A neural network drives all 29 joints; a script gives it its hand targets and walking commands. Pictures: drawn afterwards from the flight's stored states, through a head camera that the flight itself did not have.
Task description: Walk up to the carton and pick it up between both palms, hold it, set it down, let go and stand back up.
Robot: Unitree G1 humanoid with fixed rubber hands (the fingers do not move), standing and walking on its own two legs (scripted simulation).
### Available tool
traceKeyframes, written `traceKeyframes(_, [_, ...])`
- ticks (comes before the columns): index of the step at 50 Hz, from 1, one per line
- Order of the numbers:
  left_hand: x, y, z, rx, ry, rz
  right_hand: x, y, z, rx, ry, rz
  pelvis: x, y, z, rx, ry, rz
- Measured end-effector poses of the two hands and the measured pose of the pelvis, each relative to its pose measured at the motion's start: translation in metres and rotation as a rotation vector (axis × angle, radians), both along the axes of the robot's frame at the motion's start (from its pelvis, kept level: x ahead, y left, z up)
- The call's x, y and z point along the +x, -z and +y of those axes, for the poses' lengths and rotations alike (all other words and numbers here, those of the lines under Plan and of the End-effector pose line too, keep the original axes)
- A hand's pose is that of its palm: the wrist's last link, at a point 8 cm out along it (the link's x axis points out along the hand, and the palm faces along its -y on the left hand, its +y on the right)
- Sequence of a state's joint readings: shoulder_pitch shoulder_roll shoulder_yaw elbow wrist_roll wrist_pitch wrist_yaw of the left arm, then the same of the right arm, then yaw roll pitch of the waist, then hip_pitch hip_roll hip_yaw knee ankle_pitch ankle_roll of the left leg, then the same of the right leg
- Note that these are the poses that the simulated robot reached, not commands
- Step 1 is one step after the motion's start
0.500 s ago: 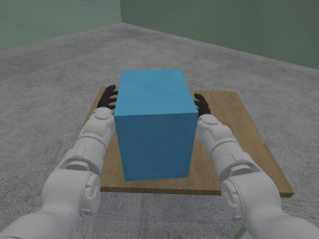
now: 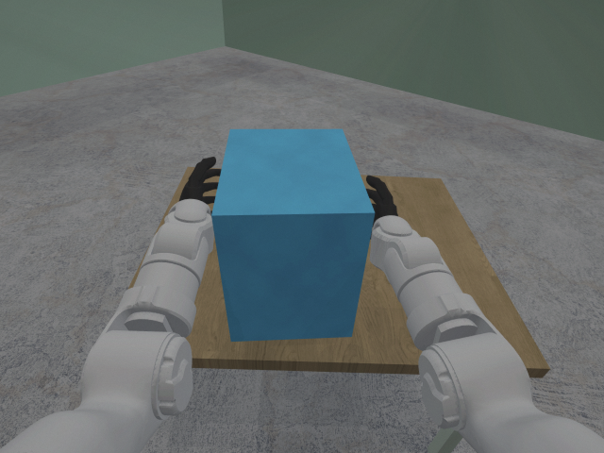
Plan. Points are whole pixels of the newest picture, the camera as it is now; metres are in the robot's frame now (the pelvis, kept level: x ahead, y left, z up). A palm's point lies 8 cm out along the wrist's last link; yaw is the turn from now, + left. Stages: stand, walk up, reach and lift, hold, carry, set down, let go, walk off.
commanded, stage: reach and lift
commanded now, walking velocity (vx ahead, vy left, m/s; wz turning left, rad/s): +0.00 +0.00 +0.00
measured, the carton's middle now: (289, 230) +0.41 +0.02 +0.13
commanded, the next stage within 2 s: hold in 0.32 s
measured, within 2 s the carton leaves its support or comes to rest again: neither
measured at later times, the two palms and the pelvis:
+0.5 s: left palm (190, 207) +0.39 +0.15 +0.18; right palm (383, 226) +0.38 -0.12 +0.17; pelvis +0.00 +0.00 +0.00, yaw +0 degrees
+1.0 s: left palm (185, 205) +0.37 +0.15 +0.20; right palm (386, 222) +0.36 -0.11 +0.18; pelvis +0.00 +0.00 +0.00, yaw +0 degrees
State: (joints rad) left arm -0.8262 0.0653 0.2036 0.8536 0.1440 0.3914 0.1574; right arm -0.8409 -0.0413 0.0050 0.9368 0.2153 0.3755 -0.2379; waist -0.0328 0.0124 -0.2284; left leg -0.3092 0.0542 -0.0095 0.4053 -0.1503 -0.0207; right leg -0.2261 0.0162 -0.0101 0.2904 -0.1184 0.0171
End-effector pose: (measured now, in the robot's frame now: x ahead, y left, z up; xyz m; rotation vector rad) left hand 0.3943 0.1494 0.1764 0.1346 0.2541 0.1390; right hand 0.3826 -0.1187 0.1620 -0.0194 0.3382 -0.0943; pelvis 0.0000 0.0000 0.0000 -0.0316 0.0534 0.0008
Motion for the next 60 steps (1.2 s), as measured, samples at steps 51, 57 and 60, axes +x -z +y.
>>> traceKeyframes(51, [-0.024,-0.023,0.005,-0.005,-0.007,-0.044,-0.019,-0.021,0.004,0.024,-0.003,-0.059,-0.001,-0.002,-0.001,0.002,-0.004,-0.071])
traceKeyframes(57, [-0.024,-0.027,0.006,-0.017,-0.008,-0.047,-0.019,-0.026,0.006,-0.013,-0.012,-0.066,-0.003,-0.002,-0.001,0.002,-0.005,-0.075])
traceKeyframes(60, [-0.021,-0.028,0.008,-0.025,-0.008,-0.048,-0.015,-0.027,0.008,-0.031,-0.017,-0.068,-0.003,-0.002,-0.001,0.002,-0.005,-0.075])
